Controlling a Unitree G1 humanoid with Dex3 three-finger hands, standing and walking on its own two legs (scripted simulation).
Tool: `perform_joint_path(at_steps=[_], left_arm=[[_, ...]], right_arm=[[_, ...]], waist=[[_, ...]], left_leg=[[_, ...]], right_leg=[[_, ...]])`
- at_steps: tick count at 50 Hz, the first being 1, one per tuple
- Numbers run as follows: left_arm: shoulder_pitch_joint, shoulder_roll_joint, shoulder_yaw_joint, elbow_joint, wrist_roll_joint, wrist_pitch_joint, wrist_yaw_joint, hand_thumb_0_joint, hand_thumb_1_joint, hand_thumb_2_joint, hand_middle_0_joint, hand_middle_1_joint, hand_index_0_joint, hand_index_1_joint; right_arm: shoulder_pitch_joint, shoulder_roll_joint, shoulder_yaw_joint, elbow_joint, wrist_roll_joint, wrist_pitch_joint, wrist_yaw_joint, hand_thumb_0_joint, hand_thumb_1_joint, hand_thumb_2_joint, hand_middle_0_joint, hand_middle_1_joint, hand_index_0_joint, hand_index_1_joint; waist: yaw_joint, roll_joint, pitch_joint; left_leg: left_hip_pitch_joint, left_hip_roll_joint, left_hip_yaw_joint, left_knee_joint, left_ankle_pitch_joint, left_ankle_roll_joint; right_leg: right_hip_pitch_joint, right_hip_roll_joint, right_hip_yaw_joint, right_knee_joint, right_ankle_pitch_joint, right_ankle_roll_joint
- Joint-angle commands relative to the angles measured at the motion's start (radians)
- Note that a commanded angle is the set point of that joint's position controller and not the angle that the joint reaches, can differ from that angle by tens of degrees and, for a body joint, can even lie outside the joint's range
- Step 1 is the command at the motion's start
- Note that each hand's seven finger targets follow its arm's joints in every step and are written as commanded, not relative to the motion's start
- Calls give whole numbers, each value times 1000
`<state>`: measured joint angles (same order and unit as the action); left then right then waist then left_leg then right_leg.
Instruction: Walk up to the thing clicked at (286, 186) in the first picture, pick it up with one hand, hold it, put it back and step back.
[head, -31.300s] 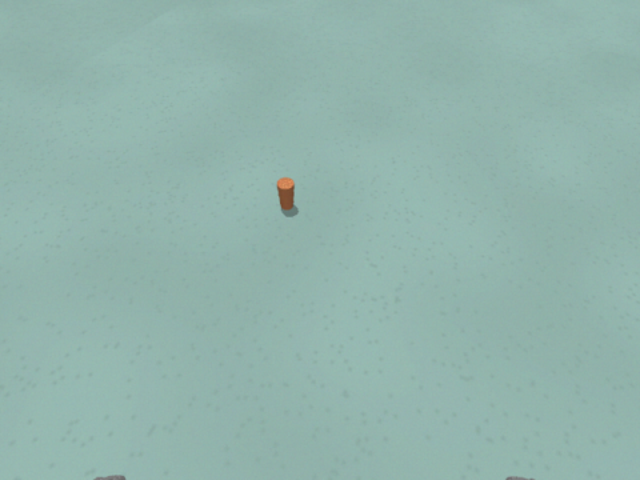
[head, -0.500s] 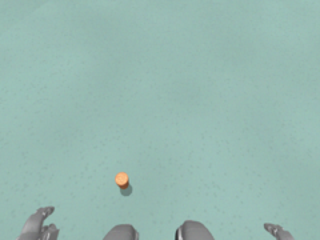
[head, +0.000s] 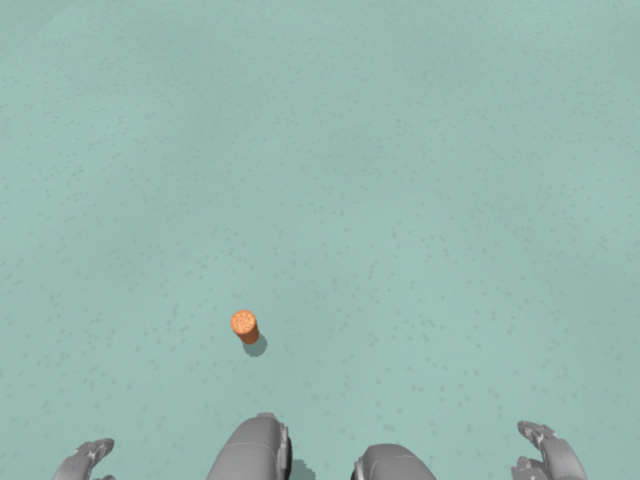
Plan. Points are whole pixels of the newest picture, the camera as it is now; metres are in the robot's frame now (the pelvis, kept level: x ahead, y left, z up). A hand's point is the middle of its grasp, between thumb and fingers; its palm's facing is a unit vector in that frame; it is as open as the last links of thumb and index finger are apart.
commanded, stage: step back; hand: left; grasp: from the side
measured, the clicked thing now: (246, 329) +0.50 +0.23 -0.68
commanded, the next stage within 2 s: none
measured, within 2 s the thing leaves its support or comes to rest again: neither
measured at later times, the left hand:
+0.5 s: hand out of the picture -0.04 +0.27 -0.14, palm faces +0.05 -0.93 -0.37, open 7.3 cm
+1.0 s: hand out of the picture -0.21 +0.23 -0.12, palm faces +0.07 -0.90 -0.44, open 7.4 cm
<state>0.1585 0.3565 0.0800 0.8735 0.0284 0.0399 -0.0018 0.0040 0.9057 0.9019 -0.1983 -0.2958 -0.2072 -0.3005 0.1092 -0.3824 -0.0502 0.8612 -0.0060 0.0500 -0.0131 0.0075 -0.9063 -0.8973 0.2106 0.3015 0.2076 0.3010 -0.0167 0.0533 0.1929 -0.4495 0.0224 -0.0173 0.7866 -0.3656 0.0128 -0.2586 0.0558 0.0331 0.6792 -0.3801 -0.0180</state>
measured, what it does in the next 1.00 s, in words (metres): walks backwards: left foot, then right foot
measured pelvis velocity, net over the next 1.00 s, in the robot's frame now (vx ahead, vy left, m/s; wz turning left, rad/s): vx -0.31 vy -0.05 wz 0.10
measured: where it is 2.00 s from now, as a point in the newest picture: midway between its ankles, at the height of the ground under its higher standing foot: outside the picture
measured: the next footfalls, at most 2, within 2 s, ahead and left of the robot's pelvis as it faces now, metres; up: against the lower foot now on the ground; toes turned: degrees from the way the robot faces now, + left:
left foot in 0.28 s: -0.05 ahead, +0.11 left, +0.00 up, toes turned +1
right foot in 0.66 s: -0.19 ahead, -0.16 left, +0.00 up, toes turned +2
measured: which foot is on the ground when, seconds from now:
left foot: up 0.00-0.26, down 0.28-0.70, up 0.72-1.00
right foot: down 0.00-0.30, up 0.32-0.64, down 0.66-1.00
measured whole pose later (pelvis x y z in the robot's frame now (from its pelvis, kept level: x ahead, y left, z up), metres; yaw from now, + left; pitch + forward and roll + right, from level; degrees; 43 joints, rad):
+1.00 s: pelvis -0.31 -0.05 +0.00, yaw +5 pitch -2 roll +1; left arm 0.13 0.38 0.07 0.78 0.03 0.05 0.02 0.01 0.90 0.90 -0.20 -0.30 -0.21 -0.30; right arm 0.22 -0.40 -0.05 0.88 -0.02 0.05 -0.01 0.01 -0.91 -0.90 0.21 0.30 0.20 0.30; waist 0.00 0.01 0.17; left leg -0.28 -0.04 -0.05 0.73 -0.43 0.00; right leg -0.39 -0.05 -0.03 0.69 -0.26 0.00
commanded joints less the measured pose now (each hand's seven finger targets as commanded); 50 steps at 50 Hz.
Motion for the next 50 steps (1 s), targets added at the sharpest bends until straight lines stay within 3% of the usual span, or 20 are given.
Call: perform_joint_path(at_steps=[1, 4, 9, 13, 14, 15, 16, 18, 20, 27, 32, 33, 34, 35, 36, 38, 39, 45, 48, 50], left_arm=[[-67, 286, 73, -151, -4, -37, 25, 0, 900, 900, -200, -300, -200, -300], [-66, 235, 63, -162, 5, -34, 32, 0, 900, 900, -200, -300, -200, -300], [27, 237, 58, -172, 8, -21, 37, 0, 900, 900, -200, -300, -200, -300], [-35, 253, 47, -198, -11, -3, 24, 0, 900, 900, -200, -300, -200, -300], [-10, 221, 37, -200, -12, 2, 22, 0, 900, 900, -200, -300, -200, -300], [-9, 182, 28, -209, -18, 2, 20, 0, 900, 900, -200, -300, -200, -300], [-82, 225, 53, -208, -12, 2, 35, 0, 900, 900, -200, -300, -200, -300], [-55, 220, 54, -179, -16, 5, 39, 0, 900, 900, -200, -300, -200, -300], [27, 220, 59, -143, -23, 3, 33, 0, 900, 900, -200, -300, -200, -300], [34, 205, 56, -144, -10, -5, 19, 0, 900, 900, -200, -300, -200, -300], [190, 183, 55, -57, -7, -17, 8, 0, 900, 900, -200, -300, -200, -300], [195, 212, 64, -48, 6, -23, 10, 0, 900, 900, -200, -300, -200, -300], [179, 274, 81, -62, 21, -27, 10, 0, 900, 900, -200, -300, -200, -300], [105, 413, 110, -101, 16, -19, 9, 0, 900, 900, -200, -300, -200, -300], [33, 421, 104, -137, 19, -25, 13, 0, 900, 900, -200, -300, -200, -300], [-108, 292, 69, -161, 10, -32, 24, 0, 900, 900, -200, -300, -200, -300], [-116, 275, 71, -160, 18, -31, 26, 0, 900, 900, -200, -300, -200, -300], [27, 262, 67, -153, 17, -25, 46, 0, 900, 900, -200, -300, -200, -300], [-8, 272, 59, -165, 2, -8, 43, 0, 900, 900, -200, -300, -200, -300], [-3, 252, 42, -170, -9, 4, 34, 0, 900, 900, -200, -300, -200, -300]], right_arm=[[45, -218, -59, -55, 14, -14, -19, 0, -900, -900, 200, 300, 200, 300], [89, -198, -39, -38, 18, -33, -25, 0, -900, -900, 200, 300, 200, 300], [60, -182, -33, -74, 3, -38, -22, 0, -900, -900, 200, 300, 200, 300], [169, -185, -53, -31, -12, -50, -11, 0, -900, -900, 200, 300, 200, 300], [148, -219, -64, -41, -26, -55, -11, 0, -900, -900, 200, 300, 200, 300], [113, -317, -84, -63, -37, -55, -5, 0, -900, -900, 200, 300, 200, 300], [100, -382, -97, -77, -30, -54, 1, 0, -900, -900, 200, 300, 200, 300], [39, -294, -75, -78, -28, -60, -10, 0, -900, -900, 200, 300, 200, 300], [-2, -254, -63, -92, -27, -59, -18, 0, -900, -900, 200, 300, 200, 300], [57, -256, -74, -116, -25, -51, -21, 0, -900, -900, 200, 300, 200, 300], [4, -288, -78, -134, -18, -21, -11, 0, -900, -900, 200, 300, 200, 300], [8, -259, -67, -131, -9, -14, -9, 0, -900, -900, 200, 300, 200, 300], [14, -203, -53, -142, -4, -12, -7, 0, -900, -900, 200, 300, 200, 300], [-47, -185, -57, -157, 4, -11, -25, 0, -900, -900, 200, 300, 200, 300], [-50, -229, -73, -148, -4, -7, -31, 0, -900, -900, 200, 300, 200, 300], [61, -220, -63, -83, 8, -12, -24, 0, -900, -900, 200, 300, 200, 300], [84, -209, -58, -72, 11, -16, -23, 0, -900, -900, 200, 300, 200, 300], [57, -178, -39, -98, -9, -30, -19, 0, -900, -900, 200, 300, 200, 300], [130, -180, -50, -62, -18, -31, -13, 0, -900, -900, 200, 300, 200, 300], [176, -200, -64, -33, -22, -34, -13, 0, -900, -900, 200, 300, 200, 300]], waist=[[12, -170, -143], [14, -190, -180], [69, -235, -233], [1, -193, -267], [16, -110, -268], [12, 131, -251], [-43, 192, -233], [7, 27, -218], [52, 57, -196], [-8, 122, -239], [52, 153, -317], [53, 111, -294], [47, -80, -232], [100, -374, -176], [79, -336, -93], [-20, -150, -83], [-23, -187, -101], [78, -230, -204], [45, -250, -242], [24, -175, -273]], left_leg=[[-12, -126, -181, 455, -187, -15], [-52, -139, -129, 393, -127, -28], [-21, -67, -57, 33, -154, -27], [222, -55, 18, -354, 160, 2], [288, 35, -116, -383, 226, 33], [314, 252, -416, -429, 329, 144], [177, 385, -545, -463, 445, 281], [215, 308, -373, -395, 560, 251], [224, 240, -251, -358, 560, 213], [362, 261, -243, -316, 508, 253], [223, 188, -168, -236, 366, 161], [107, 147, -163, -202, 261, 107], [-98, 20, -136, -54, 30, 42], [-94, -135, -82, 208, -233, -11], [-53, -91, -182, 381, -239, -28], [-57, -146, -194, 452, -106, -13], [-38, -150, -159, 456, -80, -19], [-49, -67, -72, 108, -168, -34], [97, -50, 3, -188, -56, -11], [242, -35, -14, -369, 172, 16]], right_leg=[[-87, -371, 375, -302, 463, -268], [60, -261, 202, -213, 593, -200], [231, -291, 215, -153, 649, -204], [92, -250, 170, -62, 495, -131], [-16, -194, 148, -14, 347, -80], [-206, -30, 51, 152, 10, -18], [-171, 36, 81, 369, -280, 2], [-227, 51, 196, 550, -216, -12], [-244, 50, 170, 604, -143, -2], [-200, -14, 94, 313, -155, 50], [94, -25, -51, -218, 79, 4], [153, -45, -7, -249, 115, -13], [165, -193, 258, -304, 11, -59], [-111, -441, 537, -416, 5, -228], [-270, -505, 604, -462, -23, -288], [-194, -321, 264, -313, 230, -184], [-169, -287, 200, -287, 266, -165], [177, -321, 190, -170, 534, -186], [152, -311, 186, -99, 547, -164], [55, -251, 138, -26, 429, -94]])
